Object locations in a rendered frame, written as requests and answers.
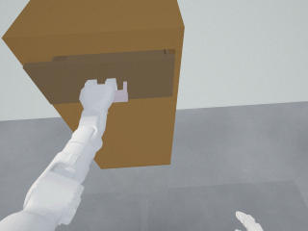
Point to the robot right hand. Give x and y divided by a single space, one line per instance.
248 221

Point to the handle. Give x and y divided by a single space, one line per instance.
120 95

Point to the robot left upper arm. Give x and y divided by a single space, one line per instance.
54 202

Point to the robot left forearm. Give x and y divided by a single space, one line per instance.
74 161

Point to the robot left hand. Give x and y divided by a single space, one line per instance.
98 95

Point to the drawer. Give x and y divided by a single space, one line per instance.
148 73

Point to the cabinet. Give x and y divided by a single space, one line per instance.
138 132

